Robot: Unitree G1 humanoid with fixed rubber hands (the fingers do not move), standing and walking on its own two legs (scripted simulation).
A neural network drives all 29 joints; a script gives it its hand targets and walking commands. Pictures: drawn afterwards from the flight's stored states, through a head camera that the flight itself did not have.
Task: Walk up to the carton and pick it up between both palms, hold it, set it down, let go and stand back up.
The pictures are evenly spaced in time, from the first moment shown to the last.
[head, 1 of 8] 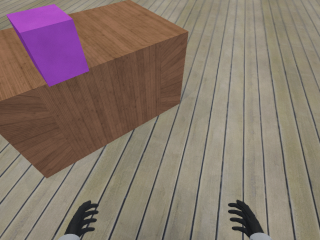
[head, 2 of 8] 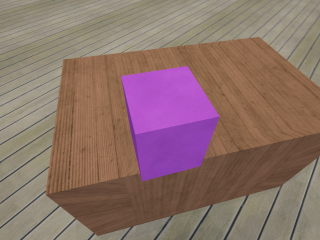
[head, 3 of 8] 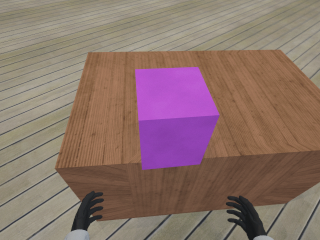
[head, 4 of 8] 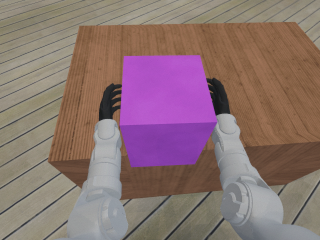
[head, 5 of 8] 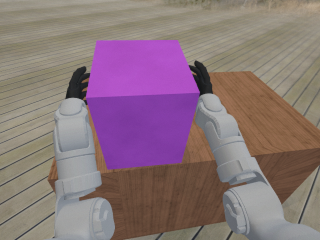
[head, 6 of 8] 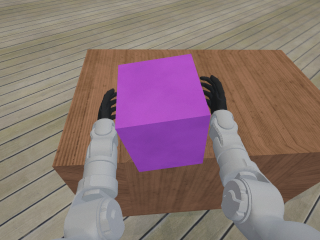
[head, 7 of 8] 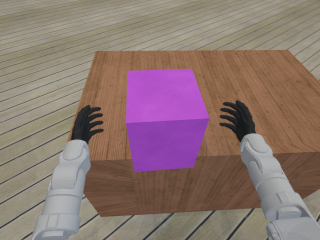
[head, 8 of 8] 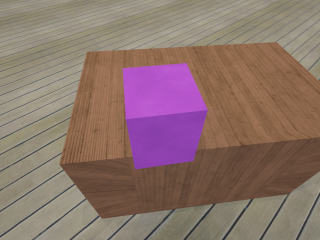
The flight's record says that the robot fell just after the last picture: no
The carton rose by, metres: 0.19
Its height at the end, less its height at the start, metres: +0.00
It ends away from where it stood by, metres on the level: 0.04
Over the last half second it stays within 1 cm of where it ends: yes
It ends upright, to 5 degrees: yes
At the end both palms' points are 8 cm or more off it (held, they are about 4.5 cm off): yes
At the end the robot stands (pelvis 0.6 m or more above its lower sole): yes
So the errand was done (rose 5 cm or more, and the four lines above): yes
